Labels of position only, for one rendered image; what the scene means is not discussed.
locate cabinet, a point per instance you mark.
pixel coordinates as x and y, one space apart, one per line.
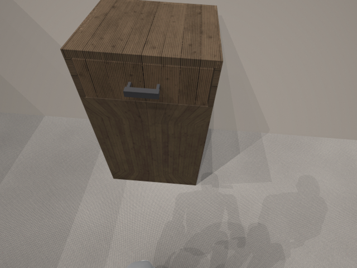
142 140

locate drawer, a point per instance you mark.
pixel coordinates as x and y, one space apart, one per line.
178 84

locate handle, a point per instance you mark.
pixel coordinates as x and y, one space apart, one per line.
141 92

